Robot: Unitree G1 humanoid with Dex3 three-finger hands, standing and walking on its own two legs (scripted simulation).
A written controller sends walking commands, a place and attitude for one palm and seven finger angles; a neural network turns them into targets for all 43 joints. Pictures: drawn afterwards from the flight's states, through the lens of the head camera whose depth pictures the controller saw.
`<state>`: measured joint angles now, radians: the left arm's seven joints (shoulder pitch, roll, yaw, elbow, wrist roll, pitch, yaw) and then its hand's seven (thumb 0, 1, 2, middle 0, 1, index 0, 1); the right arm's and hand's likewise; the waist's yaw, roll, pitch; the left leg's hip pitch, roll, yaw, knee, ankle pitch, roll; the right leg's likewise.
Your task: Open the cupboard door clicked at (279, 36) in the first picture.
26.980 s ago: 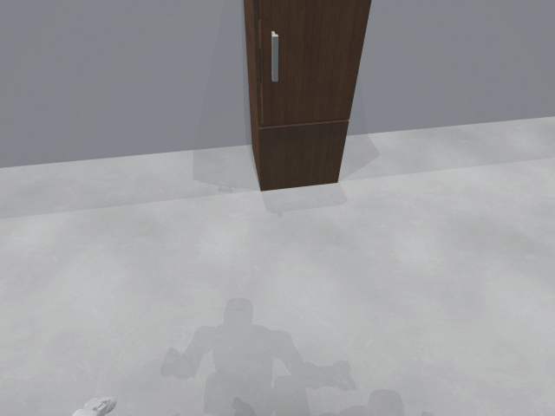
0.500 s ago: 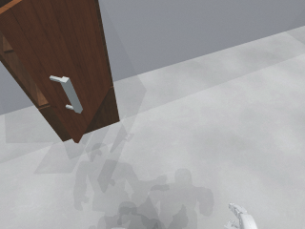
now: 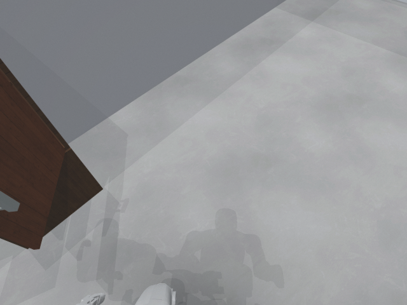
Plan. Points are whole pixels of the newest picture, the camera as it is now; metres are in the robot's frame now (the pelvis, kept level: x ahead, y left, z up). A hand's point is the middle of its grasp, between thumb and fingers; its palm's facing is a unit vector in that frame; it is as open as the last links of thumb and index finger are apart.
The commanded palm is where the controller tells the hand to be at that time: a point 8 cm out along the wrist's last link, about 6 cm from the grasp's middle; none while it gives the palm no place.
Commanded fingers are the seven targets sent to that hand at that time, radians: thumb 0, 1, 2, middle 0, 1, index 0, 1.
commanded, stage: walk to a spot facing it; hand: left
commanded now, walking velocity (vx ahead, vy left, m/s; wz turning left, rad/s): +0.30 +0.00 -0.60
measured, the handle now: out of the picture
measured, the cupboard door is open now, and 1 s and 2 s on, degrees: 48 48 48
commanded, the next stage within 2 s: turn to face it in 1.42 s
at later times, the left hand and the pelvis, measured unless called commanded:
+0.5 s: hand (163, 212) +0.34 +0.13 -0.16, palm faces -0.37 -0.92 -0.16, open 7.4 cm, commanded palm none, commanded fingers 0.00 0.90 0.90 -0.20 -0.30 -0.20 -0.30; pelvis +0.16 -0.01 +0.00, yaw -18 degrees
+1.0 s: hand (199, 180) +0.44 +0.04 -0.17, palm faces -0.37 -0.90 -0.23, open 7.3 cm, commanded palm none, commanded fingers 0.00 0.90 0.90 -0.20 -0.30 -0.20 -0.30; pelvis +0.38 -0.15 +0.00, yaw -28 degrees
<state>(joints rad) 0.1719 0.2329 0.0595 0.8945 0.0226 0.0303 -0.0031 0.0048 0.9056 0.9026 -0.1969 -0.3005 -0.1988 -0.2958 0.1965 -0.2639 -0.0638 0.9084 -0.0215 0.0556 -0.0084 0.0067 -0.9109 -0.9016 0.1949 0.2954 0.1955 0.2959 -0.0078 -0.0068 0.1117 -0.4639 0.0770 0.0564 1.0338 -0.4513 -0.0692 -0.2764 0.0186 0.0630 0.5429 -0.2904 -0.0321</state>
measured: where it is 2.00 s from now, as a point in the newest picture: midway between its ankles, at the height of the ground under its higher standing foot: (287, 190)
